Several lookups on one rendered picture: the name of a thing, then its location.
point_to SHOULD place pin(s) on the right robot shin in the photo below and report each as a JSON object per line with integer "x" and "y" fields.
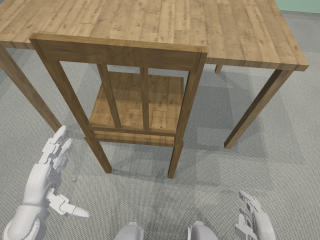
{"x": 198, "y": 223}

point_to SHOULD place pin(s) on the robot right hand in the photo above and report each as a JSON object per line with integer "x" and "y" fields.
{"x": 259, "y": 226}

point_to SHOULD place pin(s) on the chair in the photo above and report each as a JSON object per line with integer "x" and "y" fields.
{"x": 131, "y": 108}

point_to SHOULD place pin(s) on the robot left hand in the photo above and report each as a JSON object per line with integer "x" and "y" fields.
{"x": 46, "y": 172}

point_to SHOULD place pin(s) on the right robot thigh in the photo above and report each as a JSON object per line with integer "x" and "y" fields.
{"x": 199, "y": 232}

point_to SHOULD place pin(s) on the left robot forearm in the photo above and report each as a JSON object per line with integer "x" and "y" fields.
{"x": 29, "y": 223}

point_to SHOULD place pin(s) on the table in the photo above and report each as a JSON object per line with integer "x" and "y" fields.
{"x": 243, "y": 33}

